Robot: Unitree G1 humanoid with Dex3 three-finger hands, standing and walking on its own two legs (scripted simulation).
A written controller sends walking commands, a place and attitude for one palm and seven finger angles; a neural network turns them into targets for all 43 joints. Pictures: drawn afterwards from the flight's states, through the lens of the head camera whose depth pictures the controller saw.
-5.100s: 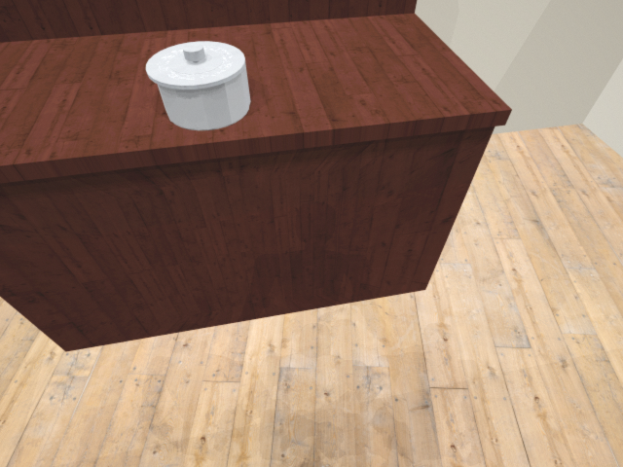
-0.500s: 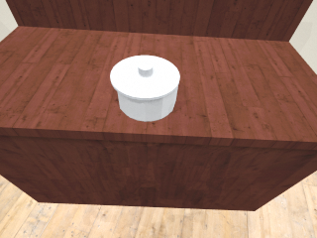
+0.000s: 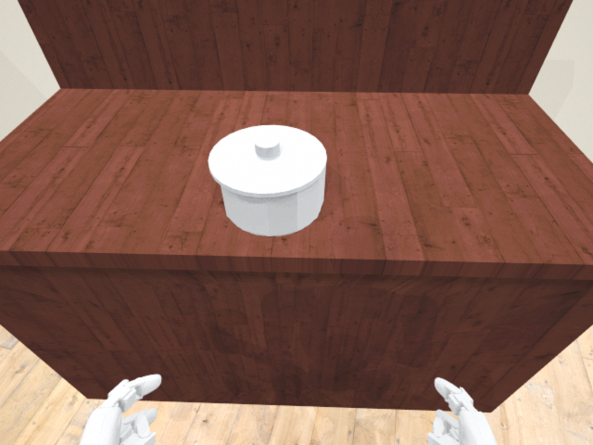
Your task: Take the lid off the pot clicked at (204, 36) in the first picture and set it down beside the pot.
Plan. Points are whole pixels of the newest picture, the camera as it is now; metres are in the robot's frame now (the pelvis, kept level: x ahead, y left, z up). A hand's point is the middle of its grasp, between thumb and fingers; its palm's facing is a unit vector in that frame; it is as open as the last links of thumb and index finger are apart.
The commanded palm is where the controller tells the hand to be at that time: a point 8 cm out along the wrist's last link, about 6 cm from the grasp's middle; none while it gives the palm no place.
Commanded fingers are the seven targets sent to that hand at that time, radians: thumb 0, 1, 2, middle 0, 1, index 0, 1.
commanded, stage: lift the closed hand beside the body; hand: left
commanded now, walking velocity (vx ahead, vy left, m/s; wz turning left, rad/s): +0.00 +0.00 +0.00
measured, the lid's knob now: (267, 145) +0.53 +0.08 +0.15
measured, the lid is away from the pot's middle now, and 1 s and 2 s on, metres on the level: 0.01 0.01 0.01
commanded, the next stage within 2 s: raise the hand higher, near the body in 0.36 s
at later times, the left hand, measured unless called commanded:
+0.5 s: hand (92, 429) +0.13 +0.23 +0.06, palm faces +0.29 -0.87 -0.40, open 3.1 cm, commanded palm +0.07 +0.26 +0.10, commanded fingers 0.00 0.90 0.90 -1.30 -1.50 -1.30 -1.50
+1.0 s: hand (68, 386) +0.15 +0.23 +0.13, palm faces +0.33 -0.85 -0.41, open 3.1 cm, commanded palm +0.09 +0.26 +0.16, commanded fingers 0.00 0.90 0.90 -1.30 -1.50 -1.30 -1.50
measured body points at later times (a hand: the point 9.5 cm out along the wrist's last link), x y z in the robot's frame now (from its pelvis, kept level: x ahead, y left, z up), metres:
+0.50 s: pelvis -0.01 -0.01 +0.00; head -0.03 -0.02 +0.45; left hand +0.11 +0.27 +0.09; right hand +0.18 -0.22 -0.07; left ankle +0.05 +0.11 -0.74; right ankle -0.05 -0.13 -0.74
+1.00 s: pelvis -0.01 +0.00 +0.01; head -0.03 -0.01 +0.45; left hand +0.12 +0.27 +0.15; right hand +0.21 -0.21 -0.05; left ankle +0.05 +0.11 -0.74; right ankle -0.05 -0.13 -0.74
